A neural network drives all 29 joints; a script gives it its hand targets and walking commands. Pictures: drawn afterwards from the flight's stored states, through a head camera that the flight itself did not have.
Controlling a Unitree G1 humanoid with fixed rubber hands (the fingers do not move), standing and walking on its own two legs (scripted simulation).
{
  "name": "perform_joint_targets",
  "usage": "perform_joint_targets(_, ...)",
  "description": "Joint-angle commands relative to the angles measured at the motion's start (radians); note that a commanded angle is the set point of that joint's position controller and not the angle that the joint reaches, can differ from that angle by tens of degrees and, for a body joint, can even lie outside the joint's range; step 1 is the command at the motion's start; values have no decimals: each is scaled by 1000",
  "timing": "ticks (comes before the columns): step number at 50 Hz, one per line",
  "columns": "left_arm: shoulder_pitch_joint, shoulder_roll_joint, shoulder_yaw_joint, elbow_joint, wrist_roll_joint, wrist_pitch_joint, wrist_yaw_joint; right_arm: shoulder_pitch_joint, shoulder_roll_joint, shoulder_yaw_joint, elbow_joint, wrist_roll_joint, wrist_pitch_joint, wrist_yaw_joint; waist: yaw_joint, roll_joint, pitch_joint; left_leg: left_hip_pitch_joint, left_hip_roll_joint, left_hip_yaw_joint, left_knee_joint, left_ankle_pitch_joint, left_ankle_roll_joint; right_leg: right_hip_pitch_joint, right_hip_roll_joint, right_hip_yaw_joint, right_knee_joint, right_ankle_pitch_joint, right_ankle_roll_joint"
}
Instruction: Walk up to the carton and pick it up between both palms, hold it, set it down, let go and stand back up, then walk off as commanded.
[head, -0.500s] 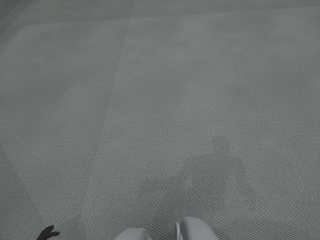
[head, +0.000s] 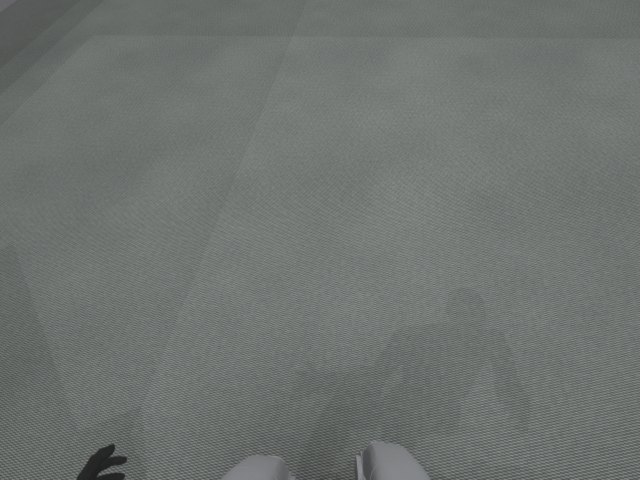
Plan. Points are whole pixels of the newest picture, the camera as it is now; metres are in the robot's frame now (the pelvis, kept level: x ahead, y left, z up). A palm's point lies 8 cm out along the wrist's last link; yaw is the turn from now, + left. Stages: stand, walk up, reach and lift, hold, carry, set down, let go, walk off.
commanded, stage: walk up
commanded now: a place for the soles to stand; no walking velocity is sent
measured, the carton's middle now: out of the picture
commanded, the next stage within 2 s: none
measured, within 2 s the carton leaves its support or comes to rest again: neither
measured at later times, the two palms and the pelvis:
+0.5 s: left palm out of the picture +0.03 +0.27 -0.09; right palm out of the picture +0.08 -0.33 -0.12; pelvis +0.00 -0.03 +0.00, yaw +8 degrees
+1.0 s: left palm out of the picture -0.07 +0.38 -0.12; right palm (482, 476) +0.13 -0.19 -0.11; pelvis -0.04 +0.08 +0.00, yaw +21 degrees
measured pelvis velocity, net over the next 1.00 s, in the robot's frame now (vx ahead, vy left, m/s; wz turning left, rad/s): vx -0.04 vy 0.08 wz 0.37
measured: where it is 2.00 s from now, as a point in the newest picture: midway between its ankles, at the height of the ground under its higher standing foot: outside the picture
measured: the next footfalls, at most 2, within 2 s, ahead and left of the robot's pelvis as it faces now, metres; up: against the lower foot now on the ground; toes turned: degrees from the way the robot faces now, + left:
right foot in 0.02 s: +0.07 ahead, -0.09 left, +0.00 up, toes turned +6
left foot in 0.38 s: +0.03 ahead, +0.13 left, +0.00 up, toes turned +1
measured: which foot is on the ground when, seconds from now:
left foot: down 0.00-0.02, up 0.04-0.36, down 0.38-0.52, up 0.54-0.92, down 0.94-1.00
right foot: up 0.00-0.00, down 0.02-0.98, up 1.00-1.00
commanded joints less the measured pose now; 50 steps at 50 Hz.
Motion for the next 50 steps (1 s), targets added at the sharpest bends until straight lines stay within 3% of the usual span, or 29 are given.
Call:
perform_joint_targets(1, 245, 402, 100, 1, 16, -49, 30, -86, -85, 6, -177, -60, -66, 4, 86, -182, -180, -469, -62, -121, 357, -117, 29, 449, -363, 475, -690, 318, 196)
perform_joint_targets(2, 99, 391, 97, -42, 18, -52, 29, 59, -112, -12, -136, -58, -65, 9, -2, -150, -234, -383, -18, -107, 380, -110, 2, 410, -375, 422, -696, 350, 131)
perform_joint_targets(4, -3, 405, 112, -62, 27, -48, 28, 27, -197, -38, -105, -88, -57, 21, -5, -146, -221, -276, 80, -56, 470, -118, 20, 215, -414, 480, -771, 111, 119)
perform_joint_targets(6, -21, 335, 80, -54, 29, -47, 31, 22, -174, -33, -68, -73, -49, 42, -12, -177, -114, -236, 87, -39, 381, -13, 31, 176, -268, 226, -759, 206, 310)
perform_joint_targets(9, -111, 326, 96, -62, 26, -36, 26, 165, -177, -40, -36, -78, -48, 42, -81, -303, -140, -114, 45, 81, 225, -29, 29, 252, -164, -4, -733, 578, 413)
perform_joint_targets(11, -68, 312, 95, -74, 28, -32, 24, 127, -169, -33, -50, -78, -49, 36, -59, -247, -232, -124, 89, 114, 214, -49, 18, 365, -189, -27, -593, 806, 259)
perform_joint_targets(14, -44, 312, 97, -72, 14, -22, 25, 114, -147, -28, -78, -80, -39, 35, -57, -218, -262, -114, 100, 138, 119, -50, 43, 417, -225, -60, -509, 996, 226)
perform_joint_targets(16, -139, 294, 95, -89, 12, -19, 21, 248, -175, -47, -46, -86, -39, 27, -145, -182, -318, 68, 70, 177, -9, -40, 80, 366, -160, -146, -425, 1168, 319)
perform_joint_targets(17, -207, 302, 94, -115, 11, -22, 23, 293, -185, -57, -30, -82, -36, 21, -209, -148, -297, 173, 100, 165, -152, 9, 150, 269, -84, -191, -221, 1157, 338)
perform_joint_targets(18, -265, 279, 82, -126, 0, -21, 23, 349, -196, -64, -14, -75, -37, 22, -279, -7, -273, 208, 111, 104, -327, 182, 253, 179, 14, -202, 126, 996, 315)
perform_joint_targets(19, -171, 214, 71, -133, -6, -14, 23, 174, -164, -47, -47, -81, -34, 11, -195, 360, -173, 155, 177, -158, -322, 450, 297, -50, 82, -111, 387, 239, 171)
perform_joint_targets(20, -142, 192, 54, -133, -7, -19, 18, 21, -149, -37, -85, -91, -40, 8, -84, 343, -71, 57, 267, -371, -328, 509, 341, -151, 73, 15, 371, -128, 93)
perform_joint_targets(21, -42, 220, 54, -109, -3, -24, 7, -89, -164, -35, -140, -87, -44, 9, 2, 226, -69, -214, 291, -435, -330, 288, 284, 40, -18, 154, 255, -140, -7)
perform_joint_targets(22, 67, 257, 60, -85, -16, -41, 5, -327, -283, -47, -215, -77, -56, 3, 99, 385, -17, -504, 357, -583, -313, 259, 297, 180, -71, 294, 130, -284, -42)
perform_joint_targets(23, 138, 261, 69, -48, -15, -50, 2, -399, -242, -44, -244, -85, -61, 1, 142, 347, -12, -554, 296, -538, -247, 238, 253, 303, -117, 313, -109, -228, -60)
perform_joint_targets(24, 316, 287, 81, 32, -4, -60, 8, -436, -184, -10, -250, -81, -68, 1, 253, 244, -104, -608, 190, -344, -85, 261, 164, 563, -168, 261, -452, 10, -27)
perform_joint_targets(25, 338, 354, 101, 71, 3, -61, 10, -259, -45, 20, -210, -68, -74, 5, 198, -136, -160, -533, 5, -96, 187, -76, 87, 603, -280, 285, -637, 186, 60)
perform_joint_targets(26, 266, 391, 95, 35, 10, -62, 13, -94, -62, 16, -200, -56, -75, 6, 116, -190, -217, -535, -12, -89, 310, -187, 50, 572, -403, 409, -621, 475, 112)
perform_joint_targets(27, 155, 372, 97, -6, 20, -63, 15, -17, -113, -10, -155, -63, -76, 9, 45, -135, -247, -429, 45, -65, 323, -170, 31, 499, -417, 356, -615, 522, 52)
perform_joint_targets(29, 21, 365, 103, -30, 39, -56, 13, -29, -178, -32, -122, -78, -65, 28, 19, -97, -201, -297, 142, -36, 329, -94, 37, 255, -418, 297, -717, 167, 44)
perform_joint_targets(33, 9, 333, 90, -37, 37, -64, 9, -19, -173, -31, -105, -67, -68, 54, 11, -126, -191, -298, 149, 0, 347, -10, 39, 284, -348, 126, -680, 262, 77)
perform_joint_targets(34, -19, 338, 93, -37, 35, -65, 9, 1, -165, -25, -102, -63, -65, 56, 3, -193, -197, -305, 165, 7, 347, -9, 31, 308, -350, 79, -671, 290, 73)
perform_joint_targets(40, -13, 390, 109, -46, 40, -72, -15, -56, -183, -23, -129, -72, -69, 53, 28, -155, -198, -311, 233, 96, 281, -67, 22, 305, -424, 23, -550, 442, -141)
perform_joint_targets(44, 22, 400, 110, -37, 37, -69, -28, -64, -174, -23, -145, -60, -87, 56, 30, -155, -243, -260, 237, 100, 174, -70, 43, 337, -433, -34, -448, 589, -149)
perform_joint_targets(46, -51, 409, 104, -48, 35, -64, -30, 3, -198, -41, -124, -56, -92, 55, -36, -157, -262, -120, 214, 110, 70, -80, 62, 276, -412, -88, -350, 557, -136)
perform_joint_targets(47, -93, 382, 96, -69, 32, -58, -39, 106, -204, -43, -82, -57, -102, 48, -96, -87, -316, 44, 181, 35, -115, -36, 99, 168, -328, -160, -169, 472, -76)
perform_joint_targets(48, -117, 315, 74, -86, 20, -51, -46, 167, -282, -67, -58, -61, -114, 38, -152, 184, -295, 184, 177, -189, -295, 139, 164, -31, -138, -219, 155, 338, -5)
perform_joint_targets(49, -116, 229, 47, -116, 1, -46, -44, 86, -349, -78, -90, -67, -116, 27, -117, 441, -252, 233, 276, -574, -380, 302, 208, -285, 18, -169, 258, -143, 37)
perform_joint_targets(50, -141, 243, 44, -110, -3, -51, -37, 68, -366, -78, -86, -48, -108, 24, -122, 451, -191, 213, 304, -702, -433, 231, 263, -349, 37, -85, 280, -206, 26)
